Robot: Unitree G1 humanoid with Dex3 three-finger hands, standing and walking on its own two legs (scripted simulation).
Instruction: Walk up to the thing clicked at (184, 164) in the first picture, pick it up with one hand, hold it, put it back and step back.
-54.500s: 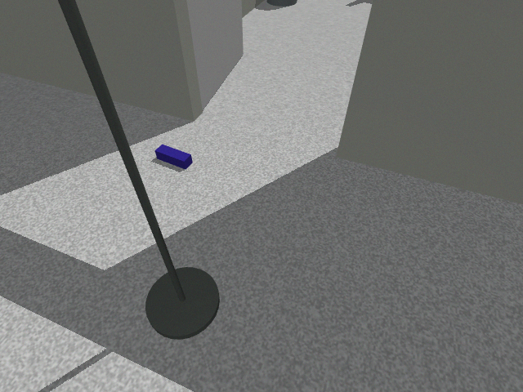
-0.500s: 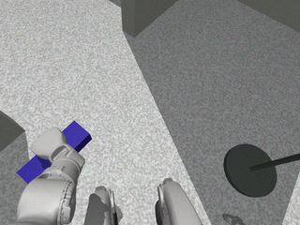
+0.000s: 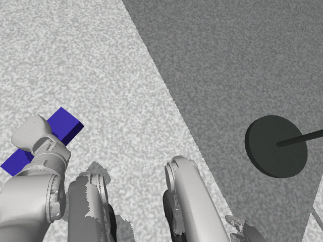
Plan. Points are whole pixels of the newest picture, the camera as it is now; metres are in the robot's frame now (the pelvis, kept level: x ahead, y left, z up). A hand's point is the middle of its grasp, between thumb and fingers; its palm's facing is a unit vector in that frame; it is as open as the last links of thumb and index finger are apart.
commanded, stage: crouch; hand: left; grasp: from above
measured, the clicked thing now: (46, 144) +0.41 +0.26 -0.20
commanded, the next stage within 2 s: lower in 0.72 s
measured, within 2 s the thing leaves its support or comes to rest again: rests again in 1.80 s
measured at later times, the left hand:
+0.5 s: hand (57, 142) +0.42 +0.24 -0.24, palm faces -0.30 -0.32 -0.90, open 9.8 cm
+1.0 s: hand (62, 142) +0.43 +0.24 -0.29, palm faces -0.33 -0.32 -0.89, open 9.8 cm
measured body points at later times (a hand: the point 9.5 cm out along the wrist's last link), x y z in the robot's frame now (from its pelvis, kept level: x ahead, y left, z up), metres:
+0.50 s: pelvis -0.01 +0.00 -0.08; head +0.21 +0.01 +0.31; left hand +0.44 +0.25 -0.19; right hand +0.02 -0.27 -0.21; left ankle +0.08 +0.13 -0.41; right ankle +0.09 -0.13 -0.41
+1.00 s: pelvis -0.01 +0.00 -0.12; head +0.23 +0.02 +0.27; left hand +0.45 +0.25 -0.24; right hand -0.01 -0.26 -0.23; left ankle +0.08 +0.13 -0.41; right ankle +0.09 -0.12 -0.41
